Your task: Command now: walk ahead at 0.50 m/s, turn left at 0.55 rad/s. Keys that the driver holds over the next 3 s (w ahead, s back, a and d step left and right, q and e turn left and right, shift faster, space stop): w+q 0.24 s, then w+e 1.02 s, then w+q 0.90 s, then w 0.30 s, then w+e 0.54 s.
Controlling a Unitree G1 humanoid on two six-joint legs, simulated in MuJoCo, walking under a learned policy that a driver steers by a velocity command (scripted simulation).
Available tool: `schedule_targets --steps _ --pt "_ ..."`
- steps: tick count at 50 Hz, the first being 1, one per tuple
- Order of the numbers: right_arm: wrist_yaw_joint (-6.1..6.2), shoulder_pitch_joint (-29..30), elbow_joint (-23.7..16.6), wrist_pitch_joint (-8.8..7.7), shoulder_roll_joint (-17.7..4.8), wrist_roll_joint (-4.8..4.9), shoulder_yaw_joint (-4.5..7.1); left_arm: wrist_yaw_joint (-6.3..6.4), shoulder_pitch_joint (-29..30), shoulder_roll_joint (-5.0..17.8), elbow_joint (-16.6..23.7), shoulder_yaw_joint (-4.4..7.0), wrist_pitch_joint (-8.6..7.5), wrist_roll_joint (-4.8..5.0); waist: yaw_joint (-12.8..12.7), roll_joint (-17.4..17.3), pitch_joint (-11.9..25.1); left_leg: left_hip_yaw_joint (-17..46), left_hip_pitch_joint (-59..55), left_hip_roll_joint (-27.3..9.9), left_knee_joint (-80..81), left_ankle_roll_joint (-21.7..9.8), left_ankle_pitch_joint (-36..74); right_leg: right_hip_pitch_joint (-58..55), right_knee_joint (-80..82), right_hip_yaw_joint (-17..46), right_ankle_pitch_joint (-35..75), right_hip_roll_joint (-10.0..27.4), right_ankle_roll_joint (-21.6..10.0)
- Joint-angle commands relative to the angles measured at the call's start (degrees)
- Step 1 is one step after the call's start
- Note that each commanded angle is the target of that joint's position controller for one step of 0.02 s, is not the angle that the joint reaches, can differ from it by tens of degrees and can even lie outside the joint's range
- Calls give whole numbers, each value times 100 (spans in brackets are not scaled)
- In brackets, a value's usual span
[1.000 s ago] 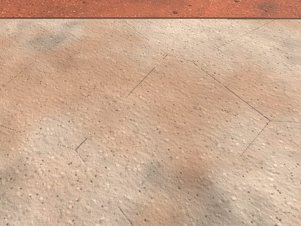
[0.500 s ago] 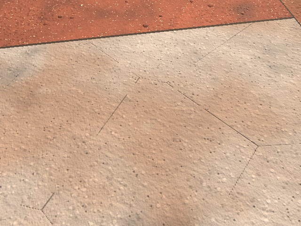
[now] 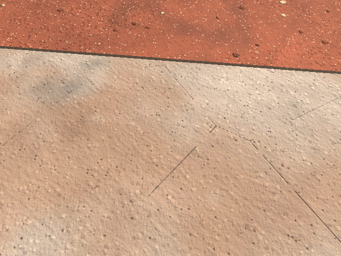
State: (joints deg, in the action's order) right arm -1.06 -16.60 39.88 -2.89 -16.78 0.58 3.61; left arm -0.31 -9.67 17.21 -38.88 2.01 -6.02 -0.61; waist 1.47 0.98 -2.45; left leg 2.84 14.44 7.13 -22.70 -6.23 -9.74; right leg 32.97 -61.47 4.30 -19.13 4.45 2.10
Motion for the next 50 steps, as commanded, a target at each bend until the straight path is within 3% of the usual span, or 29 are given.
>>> schedule_targets --steps 1,4,7,9,11,12,13,14,15,16,17,18,19,21,25,29,31,33,34,35,36,37,39,40,44,50 --pt "123 287 -429 -83 -939 21 247 40 47 379 386 83 31 -52 -187 -293 241 1203 205 -1311 957 -1066 1806 4 1064 -217 745 -6 265" --pt "185 -6 -305 -3 -1008 69 275 0 715 259 498 22 -4 -10 156 -503 291 992 403 -1003 764 -708 1189 -568 2441 -304 2163 -344 307" --pt "196 -305 -186 58 -988 110 275 -54 1019 442 597 93 -56 94 271 -618 349 1491 -14 -1189 431 -563 571 -733 3057 -95 2286 -473 226" --pt "209 -308 -177 77 -944 105 270 -79 925 612 588 183 -99 114 155 -735 370 1905 -371 -1377 82 -455 336 -846 3240 47 1920 -446 61" --pt "201 -161 -226 93 -828 73 244 -63 342 742 445 296 -148 112 -211 -830 488 2023 -369 -1293 -444 -270 451 -1599 3495 -53 1637 -434 -205" --pt "177 -157 -284 72 -563 36 150 -25 -263 929 372 383 -180 31 -513 -662 962 1761 -98 -1003 -1375 -73 453 -2631 3467 230 1506 -36 -468" --pt "180 -403 -341 51 -158 -118 -3 5 -1148 1223 274 440 -164 -25 -718 221 1828 1085 504 -565 -3021 171 -937 -3981 3457 1344 1238 971 -807" --pt "162 -1305 -414 -23 -32 148 -53 -91 -1507 1640 -93 559 -90 -44 -253 2306 2073 624 2491 -78 -4689 458 -2530 -5108 4288 4375 -502 1939 -1812" --pt "179 -1074 -209 -29 -625 194 40 -119 -1300 1000 49 429 -88 92 -472 1261 1490 895 3003 -419 -5244 521 -2185 -4765 4595 4488 -1688 1736 -1715" --pt "158 -323 -321 -30 -846 135 99 -96 -1011 698 70 338 -51 104 -590 686 808 711 3116 -605 -5276 516 -1663 -4132 4583 3448 -1322 1454 -1508" --pt "166 104 -426 -48 -784 21 78 -101 -769 655 107 292 -13 43 -506 245 547 450 2944 -811 -5088 509 -1329 -3529 4594 2807 -496 1184 -1443" --pt "158 364 -523 -104 -697 -71 79 -105 -629 598 83 266 18 34 -427 172 266 374 2886 -969 -4687 506 -1084 -3091 4650 2402 267 975 -1499" --pt "136 379 -552 -141 -590 -82 67 -96 -588 535 82 229 17 11 -305 314 239 339 2583 -1080 -4363 510 -939 -2796 4729 2094 861 792 -1478" --pt "107 329 -554 -173 -392 -95 5 -85 -638 492 17 214 20 90 -201 523 367 163 2307 -1089 -3682 597 -1035 -2671 4803 1777 1588 622 -1568" --pt "42 986 -666 -247 -107 -100 -158 21 -764 890 -106 344 120 193 -346 467 308 -82 1548 -899 -1864 793 -220 -2087 4930 1211 1831 446 -1562" --pt "-21 1470 -736 -317 -321 -1 -102 51 -1157 939 -250 369 236 236 -488 481 270 -14 868 -670 -952 840 685 -1991 4772 1350 1491 477 -1386" --pt "-15 1432 -742 -354 -440 16 -33 68 -1187 932 -271 375 278 251 -350 497 273 29 405 -663 -572 738 709 -1981 4536 1550 1125 498 -1226" --pt "43 881 -596 -366 -601 -9 85 77 -1153 719 -245 321 298 216 -6 482 457 6 -630 -773 -283 536 537 -1673 3959 1511 967 216 -971" --pt "106 179 -511 -369 -854 -80 181 66 -1024 422 -149 224 271 162 365 193 897 586 -1644 -1418 -250 261 221 -1180 2849 1190 727 -107 -737" --pt "156 -466 -435 -291 -1355 -159 307 69 -1396 -24 16 89 203 147 414 -1167 1616 2278 -3170 -2714 4 -354 -433 193 978 382 -837 -741 -385" --pt "99 -684 -251 -226 -1298 -106 329 90 -1570 291 114 139 168 296 358 -1878 1603 3888 -3166 -3232 560 -828 -1981 1226 -212 247 -1505 -603 -305" --pt "90 -448 -278 -238 -890 -56 223 103 -1284 687 44 258 197 331 389 -1204 917 3463 -2623 -2983 720 -703 -2372 1493 -741 394 -1023 -316 -288" --pt "73 99 -278 -251 -465 -91 90 84 -901 649 58 294 274 237 175 -765 298 2111 -1684 -2480 894 -470 -1123 1315 -720 269 -234 -57 -232" --pt "69 279 -244 -261 -350 -130 62 63 -828 573 89 307 313 216 50 -814 146 1657 -1342 -2330 1015 -425 -563 1156 -571 276 -2 72 -209" --pt "88 370 -56 -349 -482 -117 147 -7 -549 255 266 246 423 191 -86 -640 46 540 -897 -2203 1369 -469 789 942 -57 150 630 208 -72" --pt "145 169 247 -290 -856 -54 246 -203 414 98 583 126 372 179 194 -403 -105 -590 -1017 -2118 1414 -311 1356 540 1806 -251 2027 132 -178"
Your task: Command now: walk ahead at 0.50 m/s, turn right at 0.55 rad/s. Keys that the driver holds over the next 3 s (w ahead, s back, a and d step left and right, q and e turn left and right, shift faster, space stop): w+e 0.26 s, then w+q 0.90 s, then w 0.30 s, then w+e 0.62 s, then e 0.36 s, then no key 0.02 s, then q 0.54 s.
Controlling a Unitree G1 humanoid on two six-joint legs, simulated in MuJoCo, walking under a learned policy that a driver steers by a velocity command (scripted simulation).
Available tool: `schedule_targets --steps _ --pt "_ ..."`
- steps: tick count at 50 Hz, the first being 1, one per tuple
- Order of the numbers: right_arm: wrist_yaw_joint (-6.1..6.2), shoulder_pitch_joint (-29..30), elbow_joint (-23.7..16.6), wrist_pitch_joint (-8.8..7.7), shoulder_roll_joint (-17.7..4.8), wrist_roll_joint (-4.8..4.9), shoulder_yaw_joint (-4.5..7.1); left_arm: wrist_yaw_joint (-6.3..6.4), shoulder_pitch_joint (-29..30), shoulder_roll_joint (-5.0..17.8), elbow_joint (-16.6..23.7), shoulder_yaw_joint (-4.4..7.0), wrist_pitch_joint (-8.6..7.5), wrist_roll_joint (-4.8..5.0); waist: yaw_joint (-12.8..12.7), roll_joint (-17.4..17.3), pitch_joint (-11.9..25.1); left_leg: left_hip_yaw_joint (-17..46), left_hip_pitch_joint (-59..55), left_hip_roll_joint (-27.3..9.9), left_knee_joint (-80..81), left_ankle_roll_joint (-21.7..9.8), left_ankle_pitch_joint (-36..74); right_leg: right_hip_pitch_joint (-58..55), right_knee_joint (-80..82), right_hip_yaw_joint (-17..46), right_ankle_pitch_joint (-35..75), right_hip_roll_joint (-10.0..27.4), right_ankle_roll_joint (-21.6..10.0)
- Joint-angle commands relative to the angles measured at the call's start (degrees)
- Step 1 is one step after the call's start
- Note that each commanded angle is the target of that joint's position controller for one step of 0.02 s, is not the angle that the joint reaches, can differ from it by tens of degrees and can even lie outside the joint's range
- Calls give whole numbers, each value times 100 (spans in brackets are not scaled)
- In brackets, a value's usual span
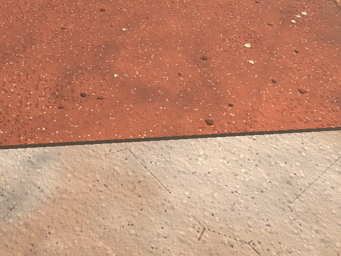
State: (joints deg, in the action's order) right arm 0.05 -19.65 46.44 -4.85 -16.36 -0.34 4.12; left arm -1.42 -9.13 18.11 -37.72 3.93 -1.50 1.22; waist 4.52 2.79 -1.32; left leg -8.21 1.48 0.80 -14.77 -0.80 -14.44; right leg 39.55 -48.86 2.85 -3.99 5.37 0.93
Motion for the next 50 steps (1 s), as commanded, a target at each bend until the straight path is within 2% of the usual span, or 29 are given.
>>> schedule_targets --steps 1,4,6,7,8,9,10,11,12,13,14,16,20,24,27,30,33,34,35,36,37,38,39,40,41,42,44,46,50 --pt "37 392 -353 -74 -958 65 211 -125 525 19 537 -71 -79 3 -66 -566 -263 420 181 -1524 609 -818 1822 -164 748 -176 529 18 -116" --pt "33 211 -207 12 -1121 157 267 -206 862 133 751 -41 -62 15 -49 -574 -350 190 -314 -1690 358 -680 2308 -220 1156 -368 135 -89 -347" --pt "60 201 -183 87 -1296 196 317 -224 709 312 808 50 -33 -18 -253 -733 -105 -45 -554 -1693 -331 -555 4083 -783 1262 -690 -458 -420 -583" --pt "81 209 -186 134 -1378 212 339 -211 270 486 734 151 -8 -32 -539 -787 206 -182 -543 -1631 -1085 -478 4975 -1446 1329 -857 -668 -665 -733" --pt "109 242 -210 165 -1320 220 308 -158 -640 755 498 321 19 -13 -1044 -678 680 -365 -86 -1448 -2258 -313 5151 -2768 1637 -905 -383 -916 -945" --pt "129 114 -304 138 -1070 77 196 -38 -1601 1194 278 506 88 19 -1419 -108 1226 -371 1335 -1217 -4014 -63 3428 -4578 1686 120 -287 -363 -1264" --pt "23 -454 -669 -9 -257 -126 -87 -16 -1323 1837 357 554 29 68 -642 1414 1838 200 3832 -43 -6014 264 -1860 -6310 2317 3509 -1429 1143 -2377" --pt "-49 215 -683 -201 -793 74 -2 -37 -1538 1284 505 405 -46 39 -1170 621 2357 1363 4359 -79 -6488 172 -1911 -6405 3084 4403 -2159 1349 -2387" --pt "-77 764 -863 -287 -1018 270 62 -54 -1343 1023 413 311 -124 -21 -1188 374 1439 1321 4735 -297 -6356 65 -1327 -5767 3207 3581 -1705 1184 -2091" --pt "-36 827 -868 -332 -916 203 20 -45 -1008 918 422 274 -160 -15 -922 -72 951 1300 4519 -525 -5882 36 -834 -4912 3204 2941 -1109 941 -1925" --pt "-3 698 -734 -312 -897 80 31 -24 -604 666 455 192 -160 -44 -654 -203 667 1251 4121 -746 -5411 86 -529 -4165 3228 2281 -375 770 -1771" --pt "-28 362 -564 -155 -844 60 42 5 -276 419 502 95 -205 -166 -361 50 573 1219 3427 -937 -5083 173 -212 -3341 3480 1706 541 590 -1722" --pt "-8 646 -564 45 -545 50 -45 49 -480 585 158 110 -345 -159 -420 -4 209 1094 3582 -983 -4292 373 683 -2865 3872 796 1224 508 -1668" --pt "-99 1227 -643 0 -409 116 -106 97 -603 603 -73 84 -375 -174 -690 -4 -65 1005 3489 -810 -2852 249 2201 -2978 4082 72 776 300 -1299" --pt "-191 1652 -796 -22 -364 181 -136 102 -834 705 -303 115 -378 -155 -897 -55 -275 1000 3548 -645 -2222 125 2452 -3418 4184 -104 580 538 -1242" --pt "-307 1917 -981 -26 -369 172 -138 117 -984 725 -500 148 -293 -117 -972 -118 -384 1009 3959 -528 -1869 -63 1972 -4257 3919 -231 991 801 -1174" --pt "-397 1751 -1093 -13 -458 126 -95 192 -873 853 -540 198 -169 -85 -763 50 -144 673 3623 -236 -1762 -326 1054 -4742 3192 -441 2913 890 -973" --pt "-387 1446 -1064 14 -593 110 -24 233 -813 938 -515 221 -125 -86 -583 179 143 459 3126 -16 -1824 -436 741 -4792 2664 -539 4038 840 -885" --pt "-358 781 -932 35 -807 101 103 279 -721 957 -481 215 -65 -87 -192 161 562 298 2198 234 -1694 -591 753 -4610 1695 -740 4747 680 -742" --pt "-288 -89 -772 60 -1148 118 263 338 -739 869 -416 164 -62 -118 233 -64 1077 787 641 56 -1594 -854 1116 -3666 324 -895 4076 483 -512" --pt "-222 -623 -761 68 -1801 106 429 275 -1332 303 -146 -40 -200 -235 26 -1356 1893 3568 -1773 -1451 -1528 -1919 650 -1169 -2029 -908 694 -432 -76" --pt "-223 -721 -775 60 -1433 181 316 170 -1165 282 -194 -109 -397 -248 127 -1481 2515 5595 -2580 -1965 -554 -2337 52 -11 -2952 116 -2815 -1073 -16" --pt "-195 -556 -787 73 -1131 144 217 59 -679 656 -48 -13 -549 0 252 -1112 1845 4865 -2206 -1826 -378 -1987 -366 571 -3140 489 -2521 -651 -138" --pt "-171 -224 -860 81 -1016 131 190 35 -305 645 78 -45 -632 61 152 -637 1191 4157 -1368 -1611 -305 -1772 -223 610 -2751 371 -2056 -384 -212" --pt "-160 131 -927 102 -911 122 150 63 -141 613 109 -36 -656 -56 -75 -245 660 3641 -471 -1401 -188 -1642 300 430 -2143 275 -1765 -186 -188" --pt "-141 371 -1015 103 -769 70 92 100 -171 658 101 15 -613 -159 -281 -305 437 3278 156 -1210 -42 -1579 855 42 -1736 262 -1545 -33 -134" --pt "-105 582 -1111 112 -772 47 93 122 -412 557 78 15 -491 -216 -510 -563 341 2995 812 -1018 156 -1644 1496 -366 -1357 180 -1391 2 54" --pt "-44 558 -1075 95 -883 68 126 163 -367 431 91 -23 -406 -235 -548 -582 258 2600 1249 -870 218 -1642 1946 -482 -805 48 -1073 -39 255" --pt "63 281 -924 156 -1015 146 178 155 520 177 278 -126 -428 -211 -206 -697 149 2169 1614 -454 94 -1257 1525 -969 1010 -36 542 -344 399"
Over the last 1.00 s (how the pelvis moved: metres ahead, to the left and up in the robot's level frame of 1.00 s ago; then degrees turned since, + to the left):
0.52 0.01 0.00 -8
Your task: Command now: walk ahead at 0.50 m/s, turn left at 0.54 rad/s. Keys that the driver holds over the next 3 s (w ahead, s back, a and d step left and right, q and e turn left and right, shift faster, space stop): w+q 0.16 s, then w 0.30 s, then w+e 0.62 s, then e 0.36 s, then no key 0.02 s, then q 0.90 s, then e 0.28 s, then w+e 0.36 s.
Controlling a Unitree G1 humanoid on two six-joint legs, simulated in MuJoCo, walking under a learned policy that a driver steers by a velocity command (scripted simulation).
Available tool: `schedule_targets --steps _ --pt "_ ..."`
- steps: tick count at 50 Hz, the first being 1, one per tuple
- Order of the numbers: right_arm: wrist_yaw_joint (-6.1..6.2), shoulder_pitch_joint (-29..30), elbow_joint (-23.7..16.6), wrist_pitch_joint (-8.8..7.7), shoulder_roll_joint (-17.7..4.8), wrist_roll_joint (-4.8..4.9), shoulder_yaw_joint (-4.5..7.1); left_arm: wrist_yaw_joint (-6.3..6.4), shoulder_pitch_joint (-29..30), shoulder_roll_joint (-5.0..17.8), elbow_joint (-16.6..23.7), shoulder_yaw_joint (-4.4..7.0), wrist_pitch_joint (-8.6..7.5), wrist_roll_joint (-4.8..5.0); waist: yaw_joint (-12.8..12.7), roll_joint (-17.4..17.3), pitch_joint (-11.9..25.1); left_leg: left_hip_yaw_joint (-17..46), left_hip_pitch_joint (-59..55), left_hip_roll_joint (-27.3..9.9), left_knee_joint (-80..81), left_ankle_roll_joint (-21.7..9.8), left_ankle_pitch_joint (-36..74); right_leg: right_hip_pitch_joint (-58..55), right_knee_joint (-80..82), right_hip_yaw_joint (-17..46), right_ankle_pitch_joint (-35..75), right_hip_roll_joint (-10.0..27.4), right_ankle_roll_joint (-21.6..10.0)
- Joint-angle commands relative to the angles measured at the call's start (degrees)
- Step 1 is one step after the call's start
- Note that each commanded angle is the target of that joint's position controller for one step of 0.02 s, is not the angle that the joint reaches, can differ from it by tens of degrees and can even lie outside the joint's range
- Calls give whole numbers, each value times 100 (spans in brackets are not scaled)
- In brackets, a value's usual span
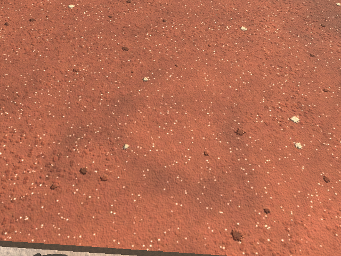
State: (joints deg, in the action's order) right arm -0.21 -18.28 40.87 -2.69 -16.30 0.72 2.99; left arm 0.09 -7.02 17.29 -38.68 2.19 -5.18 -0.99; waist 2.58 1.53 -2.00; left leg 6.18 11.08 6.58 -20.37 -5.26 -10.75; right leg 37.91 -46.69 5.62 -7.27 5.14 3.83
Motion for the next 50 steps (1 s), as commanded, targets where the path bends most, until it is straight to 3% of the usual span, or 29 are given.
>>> schedule_targets --steps 1,3,6,8,9,10,11,12,13,14,15,16,18,21,23,25,29,31,32,33,34,35,36,37,38,39,41,44,50 --pt "104 24 -322 -36 -1033 48 298 -19 506 259 411 45 -82 43 84 -597 232 801 636 -1035 613 -757 974 -951 1099 -322 1143 -423 116" --pt "118 -172 -233 7 -1047 80 310 -63 758 348 485 76 -125 113 172 -645 231 1098 405 -1150 445 -700 685 -1066 1481 -217 1240 -518 80" --pt "144 -224 -199 61 -981 83 310 -118 718 572 491 179 -194 146 58 -769 260 1675 -162 -1372 -59 -574 465 -1211 1862 -8 751 -522 -113" --pt "138 -81 -245 91 -888 56 296 -104 170 695 349 276 -244 148 -278 -877 382 1808 -182 -1294 -551 -413 643 -1943 2127 -126 459 -520 -364" --pt "116 -87 -276 74 -633 13 203 -71 -421 862 242 354 -274 73 -559 -749 849 1516 -19 -1035 -1341 -238 802 -2910 2128 24 414 -208 -611" --pt "105 -284 -343 52 -267 -102 66 -34 -1247 1145 163 415 -270 -1 -788 15 1661 948 654 -619 -2935 -20 -326 -4341 2074 1073 89 783 -958" --pt "97 -1104 -453 -10 -98 115 2 -101 -1641 1550 -145 539 -187 -12 -394 2074 2009 351 2653 0 -4619 305 -2337 -5663 2738 3870 -1430 1800 -1908" --pt "116 -958 -242 -20 -690 151 98 -137 -1485 944 -42 415 -180 136 -584 1176 1491 578 3232 -412 -5225 377 -2094 -5368 3013 4048 -2600 1714 -1798" --pt "106 -270 -323 -13 -919 108 167 -118 -1260 648 -26 332 -152 140 -733 613 807 457 3364 -569 -5320 395 -1551 -4744 3034 3085 -2301 1452 -1575" --pt "114 115 -408 -17 -848 40 156 -119 -1020 596 1 289 -122 70 -668 206 498 277 3216 -726 -5197 411 -1204 -4158 3090 2428 -1518 1206 -1486" --pt "95 368 -493 -50 -765 -19 159 -114 -885 505 -52 257 -103 50 -601 152 219 252 3176 -858 -4893 419 -967 -3741 3185 1982 -816 1020 -1521" --pt "57 366 -518 -65 -664 -2 152 -98 -832 432 -81 217 -111 15 -465 307 184 197 2924 -995 -4657 410 -820 -3465 3290 1614 -351 861 -1489" --pt "13 285 -495 -57 -461 15 105 -101 -857 377 -182 200 -133 77 -357 473 239 -14 2722 -1077 -4201 452 -795 -3297 3456 1210 198 734 -1569" --pt "-20 729 -638 -75 -254 -55 -1 -81 -938 667 -329 272 -118 149 -418 338 122 -246 2771 -1195 -3222 558 -350 -3167 3711 797 740 776 -1710" --pt "-62 1063 -688 -117 -174 -46 -55 -67 -996 780 -413 294 -75 166 -525 293 93 -362 2562 -1181 -2469 574 295 -3100 3784 446 877 672 -1636" --pt "-92 1455 -767 -169 -170 -33 -68 -66 -1178 824 -527 290 -23 228 -648 277 19 -478 2164 -1038 -1783 609 808 -2943 3749 270 937 536 -1548" --pt "-165 1861 -916 -263 -354 26 0 -38 -1520 940 -723 320 90 295 -655 337 -53 -420 1710 -843 -1071 548 945 -3161 3465 534 851 737 -1416" --pt "-164 1565 -843 -302 -515 24 83 -4 -1459 1015 -754 346 149 296 -367 371 63 -443 1079 -776 -737 416 807 -3206 3101 621 1017 779 -1261" --pt "-126 1072 -687 -304 -675 -4 180 7 -1434 955 -750 321 158 281 -93 315 337 -527 266 -696 -579 295 729 -3066 2569 486 1519 580 -1127" --pt "-61 304 -525 -301 -944 -64 306 1 -1404 734 -704 240 140 218 287 183 880 -282 -961 -1040 -658 94 742 -2571 1498 250 1386 252 -924" --pt "19 -656 -435 -250 -1414 -146 414 10 -1451 233 -507 69 116 11 581 -832 1842 1037 -2518 -2331 -799 -221 776 -1477 -420 -147 -621 -275 -652" --pt "-35 -689 -350 -190 -1545 -185 420 11 -2174 6 -439 9 33 244 211 -2287 2319 3353 -3288 -3187 58 -980 -732 90 -1862 -63 -2761 -734 -492" --pt "-54 -447 -368 -196 -987 -102 296 27 -1842 643 -542 172 38 361 318 -1377 1574 3118 -2694 -2940 336 -829 -1536 567 -2461 225 -2436 -398 -466" --pt "-54 -139 -357 -217 -727 -48 211 20 -1393 789 -445 239 55 371 276 -1081 912 2215 -2046 -2734 411 -641 -1341 715 -2464 136 -1888 -202 -496" --pt "-76 208 -351 -240 -577 -81 157 38 -1240 686 -456 239 92 323 88 -754 623 1638 -1433 -2478 560 -542 -727 475 -2331 66 -1459 -13 -458" --pt "-94 451 -316 -263 -420 -113 126 37 -1166 607 -443 258 140 264 -52 -777 369 1147 -991 -2281 731 -513 -226 321 -2094 70 -1172 112 -427" --pt "-84 643 -219 -346 -363 -157 145 6 -1242 367 -449 240 256 281 -248 -847 245 501 -486 -2146 1030 -500 450 -86 -1939 46 -844 237 -375" --pt "-34 631 -39 -418 -516 -155 223 -4 -945 230 -275 228 353 243 -302 -578 65 -115 -409 -2204 1236 -593 1177 180 -1532 93 -360 273 -283" --pt "66 378 237 -327 -845 -102 323 -213 61 89 86 127 308 217 15 -364 -220 -1168 -654 -2128 1357 -452 1459 24 297 -345 969 158 -374"
Over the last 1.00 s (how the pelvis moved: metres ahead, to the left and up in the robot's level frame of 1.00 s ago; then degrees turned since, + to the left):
0.58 -0.05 0.00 6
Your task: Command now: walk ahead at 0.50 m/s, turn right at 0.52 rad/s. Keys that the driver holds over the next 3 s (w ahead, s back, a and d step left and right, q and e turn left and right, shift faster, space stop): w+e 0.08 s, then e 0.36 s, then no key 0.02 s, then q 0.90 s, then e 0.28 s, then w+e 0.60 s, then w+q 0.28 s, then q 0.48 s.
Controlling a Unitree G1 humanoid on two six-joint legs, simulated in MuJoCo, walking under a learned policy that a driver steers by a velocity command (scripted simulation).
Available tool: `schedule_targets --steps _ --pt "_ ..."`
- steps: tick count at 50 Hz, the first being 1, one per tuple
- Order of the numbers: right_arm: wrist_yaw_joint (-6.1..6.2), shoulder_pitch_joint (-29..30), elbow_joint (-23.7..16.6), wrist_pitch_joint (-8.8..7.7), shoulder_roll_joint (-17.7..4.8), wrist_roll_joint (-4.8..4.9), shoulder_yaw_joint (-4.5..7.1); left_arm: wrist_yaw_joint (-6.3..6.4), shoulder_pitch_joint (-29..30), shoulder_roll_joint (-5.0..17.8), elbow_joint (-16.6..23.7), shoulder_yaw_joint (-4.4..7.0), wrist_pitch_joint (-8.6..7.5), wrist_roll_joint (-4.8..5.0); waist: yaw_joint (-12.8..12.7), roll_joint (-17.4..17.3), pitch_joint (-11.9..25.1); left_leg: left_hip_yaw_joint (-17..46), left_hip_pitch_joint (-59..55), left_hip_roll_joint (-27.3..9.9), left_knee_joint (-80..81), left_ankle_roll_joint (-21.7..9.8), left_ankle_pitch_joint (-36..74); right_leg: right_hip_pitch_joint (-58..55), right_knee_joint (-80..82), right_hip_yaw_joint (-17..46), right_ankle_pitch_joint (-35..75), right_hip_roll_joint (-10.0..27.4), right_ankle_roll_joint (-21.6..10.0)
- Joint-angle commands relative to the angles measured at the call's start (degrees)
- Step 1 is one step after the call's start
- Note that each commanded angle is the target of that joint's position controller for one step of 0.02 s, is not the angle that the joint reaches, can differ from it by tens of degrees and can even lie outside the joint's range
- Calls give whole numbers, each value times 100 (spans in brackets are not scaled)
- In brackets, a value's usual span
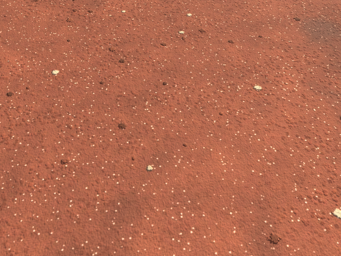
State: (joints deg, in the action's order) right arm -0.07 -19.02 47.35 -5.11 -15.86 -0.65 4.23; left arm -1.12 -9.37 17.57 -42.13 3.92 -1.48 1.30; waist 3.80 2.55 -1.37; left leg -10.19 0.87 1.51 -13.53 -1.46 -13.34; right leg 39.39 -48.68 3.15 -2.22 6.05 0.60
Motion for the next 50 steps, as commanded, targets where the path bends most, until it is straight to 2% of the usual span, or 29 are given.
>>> schedule_targets --steps 1,4,5,7,8,9,10,11,12,13,14,15,17,20,22,26,30,31,32,33,34,35,37,41,44,46,47,48,50 --pt "59 357 -352 -57 -939 59 216 -122 477 61 515 -55 -60 -13 -47 -439 -343 379 226 -1665 650 -804 1728 -109 694 -168 459 50 -100" --pt "61 153 -199 54 -1065 154 270 -206 855 141 758 -43 -45 -7 20 -462 -440 171 -351 -1811 385 -680 2083 -35 1096 -371 55 -38 -299" --pt "74 226 -193 108 -1122 169 283 -232 863 198 821 -12 -42 -29 -62 -505 -445 50 -456 -1801 69 -601 2956 -176 1226 -511 -188 -162 -384" --pt "144 334 -243 223 -1292 219 327 -251 315 446 784 132 -32 -89 -425 -747 46 -115 -541 -1691 -1128 -415 5254 -1112 1281 -913 -657 -658 -583" --pt "172 435 -290 264 -1269 256 311 -218 -506 692 583 283 -38 -88 -872 -671 495 -233 -246 -1486 -2225 -235 5428 -2203 1667 -971 -231 -926 -749" --pt "181 349 -345 226 -1119 203 243 -100 -1251 1085 413 459 2 -104 -1227 -288 950 -272 822 -1175 -3744 116 4066 -3738 1964 -423 962 -737 -995" --pt "90 -335 -624 127 -301 -161 -14 8 -1069 1829 497 546 31 -123 -470 1450 1548 -75 3420 -134 -6032 585 -2090 -5953 1572 2186 3143 987 -2051" --pt "20 -245 -547 -4 -700 -50 -20 -21 -1187 1569 799 459 -14 -146 -872 689 2950 1379 3637 122 -6964 579 -2787 -6229 2178 3773 2755 1621 -2679" --pt "5 457 -711 -27 -975 190 71 -62 -940 1249 815 363 -52 -154 -998 183 2365 1615 3919 -176 -6907 450 -2260 -5748 2370 2934 2782 1332 -2377" --pt "61 695 -805 -27 -877 186 31 -55 -629 1031 772 318 -78 -53 -800 -75 1560 1497 4069 -376 -6418 393 -1754 -4920 2460 2283 2486 1007 -2085" --pt "137 728 -734 17 -882 73 47 -20 -316 849 804 269 -63 -5 -605 -258 1070 1470 3930 -551 -6031 430 -1426 -4132 2594 1925 2325 789 -1877" --pt "174 642 -733 101 -958 34 85 17 -108 774 868 238 -43 -68 -394 -130 893 1517 3510 -637 -5787 441 -1206 -3435 2765 1716 2345 652 -1815" --pt "193 456 -709 248 -869 4 84 41 86 817 927 253 -20 -179 -175 -6 835 1453 3017 -551 -5416 517 -1038 -2689 2927 1513 2571 505 -1796" --pt "240 559 -738 333 -674 -39 21 139 30 949 859 295 25 -140 -167 49 936 1420 2925 -382 -4614 679 -662 -2422 2854 1282 2764 314 -1718" --pt "234 778 -792 377 -642 -33 0 219 13 970 841 299 114 -82 -232 144 1019 1486 2893 -312 -4154 738 -257 -2430 2804 1329 2123 195 -1574" --pt "159 1052 -786 423 -579 50 -45 274 61 686 767 162 205 -163 -410 370 943 1458 2541 -420 -3269 719 335 -2399 2834 1259 827 181 -1363" --pt "57 1084 -765 324 -492 24 -76 149 40 291 490 -63 128 -264 -397 422 769 1307 1573 -416 -2005 434 453 -2338 2475 1181 689 262 -1229" --pt "37 1061 -764 290 -485 -4 -82 127 -33 252 408 -96 95 -250 -338 351 670 1271 1226 -376 -1297 299 1024 -2302 2374 1116 428 136 -1034" --pt "49 1162 -840 269 -703 -73 -59 124 -295 204 332 -121 40 -308 -472 82 633 1689 946 -681 -1099 140 2186 -2280 2219 1010 -63 -121 -727" --pt "83 1362 -961 293 -1170 -86 31 131 -813 366 259 -63 3 -386 -911 -613 633 2189 842 -1107 -1293 -199 3089 -2205 1914 636 -1016 -614 -463" --pt "77 1451 -927 346 -1056 -46 34 175 -813 367 229 -58 9 -365 -928 -1103 680 2370 1148 -1178 -1205 -529 2408 -2397 1850 225 -1427 -837 -229" --pt "49 1434 -936 383 -895 34 23 215 -429 472 289 -40 56 -345 -729 -1151 523 2574 1454 -1110 -1055 -580 1674 -2527 1823 96 -1378 -844 -123" --pt "12 1325 -951 399 -950 85 46 289 -159 507 349 29 191 -252 -604 -1165 389 2747 1632 -1042 -1012 -545 1364 -2509 1638 -10 -1332 -852 -171" --pt "71 1178 -1056 440 -955 140 115 305 -215 354 396 88 253 -215 -520 -1137 633 2996 1564 -969 -1277 -627 1741 -2588 1592 -79 -1192 -818 -243" --pt "115 1269 -1246 537 -868 181 129 291 -284 419 377 185 238 -197 -459 -497 712 2606 1972 -522 -1834 -380 1454 -2918 2016 210 -571 -438 -454" --pt "76 1215 -1322 584 -757 156 112 314 -319 631 410 265 241 -232 -440 352 537 1827 2812 31 -2697 25 349 -3336 2503 1087 568 561 -1024" --pt "42 1140 -1345 595 -710 111 119 344 -218 668 454 270 216 -239 -414 803 562 1477 3131 66 -3482 171 -1209 -3468 2645 1606 1362 1308 -1489" --pt "11 1251 -1394 605 -837 98 176 377 -221 622 523 242 174 -243 -507 629 513 1476 3450 -135 -4474 267 -2031 -3521 2699 1866 2036 1739 -1818" --pt "-6 1239 -1385 682 -771 179 202 406 32 668 575 248 123 -174 -386 92 294 1568 3773 -382 -4842 391 -1897 -3592 2646 1343 2167 1561 -1651"
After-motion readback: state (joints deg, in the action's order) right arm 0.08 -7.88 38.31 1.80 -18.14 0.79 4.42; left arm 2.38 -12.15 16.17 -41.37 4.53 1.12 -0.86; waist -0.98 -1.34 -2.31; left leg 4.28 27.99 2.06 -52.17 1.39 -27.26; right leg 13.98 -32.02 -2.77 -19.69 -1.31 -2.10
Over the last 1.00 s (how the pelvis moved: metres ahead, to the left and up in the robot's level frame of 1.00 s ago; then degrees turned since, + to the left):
0.52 0.05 0.00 -2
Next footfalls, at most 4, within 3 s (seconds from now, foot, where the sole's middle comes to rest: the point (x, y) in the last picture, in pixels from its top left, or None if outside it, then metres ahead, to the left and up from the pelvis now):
0.18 right None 0.27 -0.14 -0.78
0.64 left None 0.38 0.06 -0.78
1.20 left None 0.35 0.11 -0.78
1.60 right None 0.36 -0.13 -0.78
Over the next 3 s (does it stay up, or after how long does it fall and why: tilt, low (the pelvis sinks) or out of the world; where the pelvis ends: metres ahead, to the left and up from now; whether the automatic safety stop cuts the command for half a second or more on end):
stays up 0.81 -0.17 -0.01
